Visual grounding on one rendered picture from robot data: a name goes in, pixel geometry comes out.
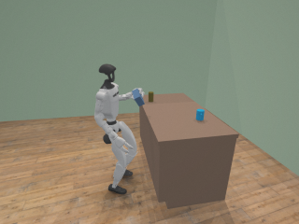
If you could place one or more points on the left robot forearm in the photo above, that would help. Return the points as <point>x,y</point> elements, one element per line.
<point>126,96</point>

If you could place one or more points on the robot left hand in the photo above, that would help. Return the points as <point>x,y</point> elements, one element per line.
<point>140,91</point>

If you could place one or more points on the sponge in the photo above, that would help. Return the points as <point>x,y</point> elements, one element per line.
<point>138,97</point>

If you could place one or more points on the right robot forearm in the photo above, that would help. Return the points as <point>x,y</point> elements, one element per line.
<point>103,124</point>

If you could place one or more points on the robot left thigh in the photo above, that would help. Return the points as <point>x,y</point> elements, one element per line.
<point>128,136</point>

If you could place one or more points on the robot right shin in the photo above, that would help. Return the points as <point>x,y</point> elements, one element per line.
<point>118,174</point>

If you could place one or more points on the table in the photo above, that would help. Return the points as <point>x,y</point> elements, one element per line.
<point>189,160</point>

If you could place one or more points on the right robot upper arm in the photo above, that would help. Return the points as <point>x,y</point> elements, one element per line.
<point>100,98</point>

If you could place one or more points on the robot right hand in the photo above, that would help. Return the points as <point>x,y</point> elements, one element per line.
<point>119,142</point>

